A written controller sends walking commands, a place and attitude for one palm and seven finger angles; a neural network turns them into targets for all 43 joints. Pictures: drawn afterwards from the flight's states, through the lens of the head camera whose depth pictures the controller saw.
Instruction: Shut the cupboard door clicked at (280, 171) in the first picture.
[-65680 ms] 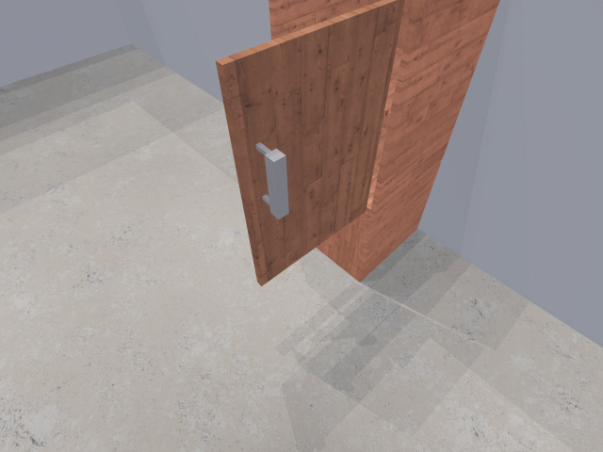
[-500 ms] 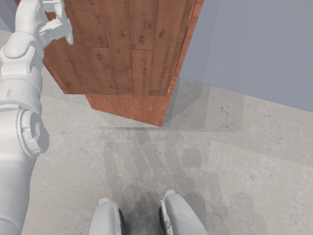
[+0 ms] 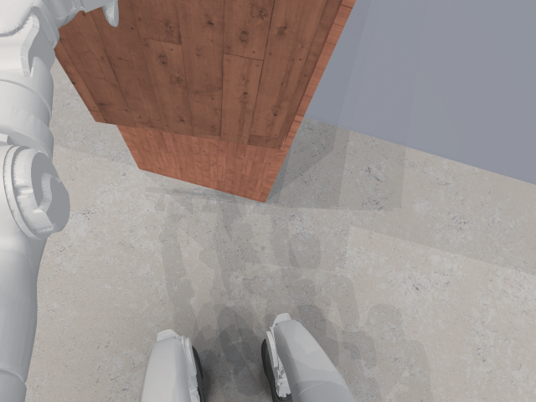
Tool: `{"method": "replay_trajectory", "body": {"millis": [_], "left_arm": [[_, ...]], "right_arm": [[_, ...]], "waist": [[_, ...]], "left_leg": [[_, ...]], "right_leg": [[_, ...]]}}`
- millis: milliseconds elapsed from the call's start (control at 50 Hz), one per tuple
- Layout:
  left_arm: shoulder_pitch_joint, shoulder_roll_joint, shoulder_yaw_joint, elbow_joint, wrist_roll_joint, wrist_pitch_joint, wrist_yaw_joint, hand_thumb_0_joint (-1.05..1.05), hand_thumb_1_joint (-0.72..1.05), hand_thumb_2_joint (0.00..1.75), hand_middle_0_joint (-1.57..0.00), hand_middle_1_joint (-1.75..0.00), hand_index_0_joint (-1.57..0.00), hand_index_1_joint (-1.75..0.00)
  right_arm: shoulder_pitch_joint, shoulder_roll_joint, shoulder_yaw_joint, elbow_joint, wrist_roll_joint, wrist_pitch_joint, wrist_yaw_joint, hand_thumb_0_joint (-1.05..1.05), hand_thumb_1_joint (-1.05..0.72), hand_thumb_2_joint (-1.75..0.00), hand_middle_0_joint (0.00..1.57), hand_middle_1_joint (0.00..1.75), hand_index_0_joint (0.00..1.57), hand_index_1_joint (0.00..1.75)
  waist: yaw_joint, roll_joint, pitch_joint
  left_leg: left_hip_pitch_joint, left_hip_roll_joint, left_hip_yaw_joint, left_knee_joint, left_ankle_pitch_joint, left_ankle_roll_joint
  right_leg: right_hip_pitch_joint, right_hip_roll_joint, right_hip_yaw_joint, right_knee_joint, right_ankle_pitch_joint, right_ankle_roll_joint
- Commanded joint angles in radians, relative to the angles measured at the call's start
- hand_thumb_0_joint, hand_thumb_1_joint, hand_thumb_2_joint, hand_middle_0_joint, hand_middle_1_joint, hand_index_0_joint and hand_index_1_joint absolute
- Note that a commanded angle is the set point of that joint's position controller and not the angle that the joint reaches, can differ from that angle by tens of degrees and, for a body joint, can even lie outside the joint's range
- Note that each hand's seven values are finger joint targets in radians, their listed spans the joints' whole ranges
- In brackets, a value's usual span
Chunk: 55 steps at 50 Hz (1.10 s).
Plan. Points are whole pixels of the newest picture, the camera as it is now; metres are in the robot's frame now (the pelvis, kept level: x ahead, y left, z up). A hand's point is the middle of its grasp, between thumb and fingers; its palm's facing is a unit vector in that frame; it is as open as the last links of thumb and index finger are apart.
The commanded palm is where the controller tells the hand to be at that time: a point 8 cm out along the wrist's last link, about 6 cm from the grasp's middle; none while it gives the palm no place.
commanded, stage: pull the fist back off the door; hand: left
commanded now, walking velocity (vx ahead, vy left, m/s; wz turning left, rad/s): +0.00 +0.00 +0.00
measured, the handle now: out of the picture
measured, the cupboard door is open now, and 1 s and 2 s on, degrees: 8 6 6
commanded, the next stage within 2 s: draw the hand back to the body in 0.88 s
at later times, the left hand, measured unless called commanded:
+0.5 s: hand out of the picture +0.59 +0.06 +0.14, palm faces +0.11 -0.99 -0.02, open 3.1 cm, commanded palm +0.54 +0.11 +0.13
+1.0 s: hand (133, 43) +0.52 +0.07 +0.14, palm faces +0.10 -1.00 -0.02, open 3.1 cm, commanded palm +0.49 +0.12 +0.13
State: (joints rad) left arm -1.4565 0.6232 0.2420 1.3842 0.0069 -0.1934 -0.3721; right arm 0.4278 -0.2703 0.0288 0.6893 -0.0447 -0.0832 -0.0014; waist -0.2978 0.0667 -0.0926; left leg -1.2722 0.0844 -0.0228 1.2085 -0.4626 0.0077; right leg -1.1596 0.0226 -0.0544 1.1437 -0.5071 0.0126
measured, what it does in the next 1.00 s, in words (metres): stands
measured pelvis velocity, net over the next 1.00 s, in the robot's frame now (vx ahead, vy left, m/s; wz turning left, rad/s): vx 0.02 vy -0.03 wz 0.05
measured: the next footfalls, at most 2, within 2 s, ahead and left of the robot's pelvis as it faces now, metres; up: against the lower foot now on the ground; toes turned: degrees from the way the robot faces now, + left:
none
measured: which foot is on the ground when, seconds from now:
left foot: down 0.00-1.00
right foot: down 0.00-1.00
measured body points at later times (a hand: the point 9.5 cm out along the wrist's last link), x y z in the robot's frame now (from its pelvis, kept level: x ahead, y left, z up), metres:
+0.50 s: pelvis +0.02 -0.02 +0.03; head +0.16 -0.02 +0.46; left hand +0.58 +0.12 +0.15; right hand -0.03 -0.25 -0.08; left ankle +0.04 +0.11 -0.63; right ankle +0.01 -0.14 -0.63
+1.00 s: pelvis +0.02 -0.03 +0.04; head +0.12 -0.03 +0.48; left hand +0.51 +0.12 +0.14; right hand +0.07 -0.29 -0.08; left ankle +0.04 +0.11 -0.63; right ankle +0.01 -0.14 -0.63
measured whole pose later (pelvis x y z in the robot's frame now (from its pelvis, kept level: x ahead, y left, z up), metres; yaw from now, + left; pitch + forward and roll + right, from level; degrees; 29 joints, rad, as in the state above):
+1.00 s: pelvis +0.02 -0.03 +0.04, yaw +3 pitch +20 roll +0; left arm -0.94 0.21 0.25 1.17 -0.03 -0.40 0.11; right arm 0.34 -0.25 -0.03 0.65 -0.04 0.01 0.05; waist -0.15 0.05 -0.14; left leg -0.90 0.06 0.00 0.97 -0.41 -0.03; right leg -0.83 0.01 -0.04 0.99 -0.49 -0.02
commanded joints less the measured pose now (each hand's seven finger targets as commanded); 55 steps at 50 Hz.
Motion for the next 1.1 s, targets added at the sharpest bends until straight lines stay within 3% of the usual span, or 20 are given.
{"method": "replay_trajectory", "body": {"millis": [0, 40, 60, 100, 160, 200, 280, 300, 400, 480, 560, 640, 660, 720, 840, 880, 960, 980, 1060, 1080], "left_arm": [[-0.606, 0.091, 0.194, -0.25, -0.089, -0.038, 0.186, 0.0, 0.9, 0.9, -1.3, -1.5, -1.3, -1.5], [-0.496, -0.007, 0.147, -0.242, -0.05, -0.025, 0.339, 0.0, 0.9, 0.9, -1.3, -1.5, -1.3, -1.5], [-0.477, -0.023, 0.173, -0.278, -0.047, -0.029, 0.398, 0.0, 0.9, 0.9, -1.3, -1.5, -1.3, -1.5], [-0.458, -0.062, 0.164, -0.332, 0.019, -0.066, 0.536, 0.0, 0.9, 0.9, -1.3, -1.5, -1.3, -1.5], [-0.409, -0.072, 0.086, -0.371, 0.147, -0.12, 0.616, 0.0, 0.9, 0.9, -1.3, -1.5, -1.3, -1.5], [-0.438, -0.067, 0.067, -0.394, 0.163, -0.146, 0.596, 0.0, 0.9, 0.9, -1.3, -1.5, -1.3, -1.5], [-0.436, -0.067, 0.085, -0.375, 0.076, -0.15, 0.533, 0.0, 0.9, 0.9, -1.3, -1.5, -1.3, -1.5], [-0.414, -0.045, 0.118, -0.374, 0.058, -0.156, 0.527, 0.0, 0.9, 0.9, -1.3, -1.5, -1.3, -1.5], [-0.177, -0.055, 0.152, -0.309, 0.055, -0.202, 0.538, 0.0, 0.9, 0.9, -1.3, -1.5, -1.3, -1.5], [-0.014, -0.119, 0.112, -0.263, 0.062, -0.218, 0.531, 0.0, 0.9, 0.9, -1.3, -1.5, -1.3, -1.5], [0.027, -0.187, 0.077, -0.35, 0.008, -0.234, 0.492, 0.0, 0.9, 0.9, -1.3, -1.5, -1.3, -1.5], [-0.04, -0.249, 0.026, -0.505, -0.036, -0.303, 0.476, 0.0, 0.9, 0.9, -1.3, -1.5, -1.3, -1.5], [-0.034, -0.241, 0.031, -0.52, -0.037, -0.319, 0.478, 0.0, 0.9, 0.9, -1.3, -1.5, -1.3, -1.5], [-0.056, -0.273, -0.017, -0.599, -0.03, -0.359, 0.48, 0.0, 0.9, 0.9, -1.3, -1.5, -1.3, -1.5], [0.026, -0.264, -0.018, -0.482, -0.012, -0.306, 0.49, 0.0, 0.9, 0.9, -1.3, -1.5, -1.3, -1.5], [0.059, -0.261, -0.005, -0.422, -0.027, -0.276, 0.491, 0.0, 0.9, 0.9, -1.3, -1.5, -1.3, -1.5], [0.065, -0.218, 0.053, -0.389, -0.048, -0.269, 0.489, 0.0, 0.9, 0.9, -1.3, -1.5, -1.3, -1.5], [0.072, -0.222, 0.045, -0.392, -0.043, -0.277, 0.484, 0.0, 0.9, 0.9, -1.3, -1.5, -1.3, -1.5], [0.242, -0.16, 0.102, -0.539, -0.046, -0.323, 0.452, 0.0, 0.9, 0.9, -1.3, -1.5, -1.3, -1.5], [0.305, -0.192, 0.073, -0.584, -0.048, -0.321, 0.437, 0.0, 0.9, 0.9, -1.3, -1.5, -1.3, -1.5]], "right_arm": [[0.297, -0.178, -0.053, -0.023, -0.015, -0.013, 0.001, 0.0, -0.9, -0.9, 0.2, 0.3, 0.2, 0.3], [0.297, -0.169, -0.064, -0.035, -0.027, -0.011, 0.037, 0.0, -0.9, -0.9, 0.2, 0.3, 0.2, 0.3], [0.31, -0.171, -0.071, -0.037, -0.043, -0.004, 0.05, 0.0, -0.9, -0.9, 0.2, 0.3, 0.2, 0.3], [0.319, -0.16, -0.075, -0.046, -0.068, 0.002, 0.081, 0.0, -0.9, -0.9, 0.2, 0.3, 0.2, 0.3], [0.322, -0.162, -0.089, -0.042, -0.082, 0.027, 0.116, 0.0, -0.9, -0.9, 0.2, 0.3, 0.2, 0.3], [0.329, -0.167, -0.097, -0.042, -0.078, 0.045, 0.119, 0.0, -0.9, -0.9, 0.2, 0.3, 0.2, 0.3], [0.301, -0.162, -0.098, -0.046, -0.048, 0.065, 0.1, 0.0, -0.9, -0.9, 0.2, 0.3, 0.2, 0.3], [0.299, -0.162, -0.096, -0.048, -0.047, 0.066, 0.095, 0.0, -0.9, -0.9, 0.2, 0.3, 0.2, 0.3], [0.281, -0.145, -0.088, -0.065, -0.046, 0.067, 0.096, 0.0, -0.9, -0.9, 0.2, 0.3, 0.2, 0.3], [0.262, -0.141, -0.096, -0.078, -0.037, 0.079, 0.101, 0.0, -0.9, -0.9, 0.2, 0.3, 0.2, 0.3], [0.23, -0.138, -0.108, -0.093, -0.02, 0.087, 0.093, 0.0, -0.9, -0.9, 0.2, 0.3, 0.2, 0.3], [0.189, -0.127, -0.117, -0.084, -0.013, 0.081, 0.081, 0.0, -0.9, -0.9, 0.2, 0.3, 0.2, 0.3], [0.182, -0.127, -0.119, -0.08, -0.011, 0.078, 0.077, 0.0, -0.9, -0.9, 0.2, 0.3, 0.2, 0.3], [0.152, -0.118, -0.121, -0.068, -0.006, 0.07, 0.069, 0.0, -0.9, -0.9, 0.2, 0.3, 0.2, 0.3], [0.121, -0.119, -0.118, -0.057, 0.003, 0.082, 0.057, 0.0, -0.9, -0.9, 0.2, 0.3, 0.2, 0.3], [0.112, -0.121, -0.112, -0.064, 0.007, 0.087, 0.052, 0.0, -0.9, -0.9, 0.2, 0.3, 0.2, 0.3], [0.097, -0.124, -0.103, -0.079, 0.006, 0.085, 0.046, 0.0, -0.9, -0.9, 0.2, 0.3, 0.2, 0.3], [0.093, -0.121, -0.102, -0.082, 0.006, 0.085, 0.046, 0.0, -0.9, -0.9, 0.2, 0.3, 0.2, 0.3], [0.073, -0.116, -0.103, -0.135, 0.011, 0.089, 0.048, 0.0, -0.9, -0.9, 0.2, 0.3, 0.2, 0.3], [0.066, -0.111, -0.104, -0.151, 0.015, 0.091, 0.049, 0.0, -0.9, -0.9, 0.2, 0.3, 0.2, 0.3]], "waist": [[-0.035, 0.263, -0.628], [-0.022, 0.24, -0.695], [-0.021, 0.197, -0.713], [-0.007, 0.209, -0.713], [-0.015, 0.191, -0.68], [-0.023, 0.171, -0.686], [-0.01, 0.123, -0.669], [0.005, 0.134, -0.666], [0.053, 0.048, -0.574], [0.063, -0.058, -0.47], [0.081, -0.076, -0.483], [0.082, -0.006, -0.523], [0.086, -0.019, -0.529], [0.089, 0.047, -0.574], [0.097, 0.004, -0.51], [0.094, -0.067, -0.463], [0.101, -0.127, -0.446], [0.107, -0.116, -0.451], [0.198, -0.054, -0.563], [0.21, -0.046, -0.569]], "left_leg": [[0.703, -0.02, -0.112, -0.075, 0.453, 0.019], [0.72, -0.017, -0.118, -0.082, 0.488, 0.005], [0.729, -0.013, -0.12, -0.081, 0.515, 0.002], [0.73, -0.024, -0.108, -0.082, 0.539, -0.002], [0.721, -0.025, -0.079, -0.094, 0.521, 0.001], [0.731, -0.033, -0.076, -0.118, 0.508, 0.005], [0.709, -0.049, -0.05, -0.172, 0.423, 0.01], [0.709, -0.052, -0.044, -0.177, 0.432, 0.011], [0.642, -0.062, -0.012, -0.21, 0.424, 0.017], [0.559, -0.071, 0.021, -0.237, 0.378, 0.024], [0.589, -0.083, 0.042, -0.258, 0.367, 0.025], [0.69, -0.084, 0.037, -0.253, 0.383, 0.021], [0.697, -0.083, 0.034, -0.252, 0.381, 0.021], [0.756, -0.086, 0.03, -0.244, 0.406, 0.019], [0.73, -0.085, 0.03, -0.262, 0.381, 0.016], [0.68, -0.087, 0.033, -0.274, 0.35, 0.02], [0.616, -0.093, 0.039, -0.281, 0.321, 0.024], [0.611, -0.094, 0.039, -0.282, 0.317, 0.023], [0.706, -0.095, 0.055, -0.311, 0.402, 0.017], [0.737, -0.095, 0.06, -0.323, 0.427, 0.017]], "right_leg": [[0.032, 0.04, -0.01, -0.144, 0.31, -0.045], [0.046, 0.039, -0.021, -0.121, 0.319, -0.029], [0.054, 0.039, -0.03, -0.119, 0.334, -0.025], [0.068, 0.043, -0.031, -0.123, 0.351, -0.023], [0.1, 0.041, -0.026, -0.148, 0.359, -0.024], [0.155, 0.045, -0.018, -0.167, 0.379, -0.028], [0.278, 0.048, -0.004, -0.218, 0.394, -0.025], [0.293, 0.048, 0.002, -0.222, 0.41, -0.026], [0.377, 0.041, 0.011, -0.243, 0.46, -0.02], [0.446, 0.036, 0.023, -0.27, 0.495, -0.014], [0.51, 0.031, 0.038, -0.297, 0.541, -0.011], [0.486, 0.028, 0.041, -0.297, 0.542, -0.011], [0.489, 0.027, 0.042, -0.294, 0.538, -0.011], [0.476, 0.021, 0.044, -0.279, 0.554, -0.013], [0.471, 0.015, 0.042, -0.288, 0.53, -0.01], [0.494, 0.015, 0.046, -0.305, 0.523, -0.006], [0.538, 0.01, 0.058, -0.309, 0.532, 0.0], [0.542, 0.008, 0.061, -0.307, 0.528, -0.002], [0.641, 0.01, 0.057, -0.296, 0.598, -0.015], [0.661, 0.014, 0.052, -0.302, 0.625, -0.016]]}}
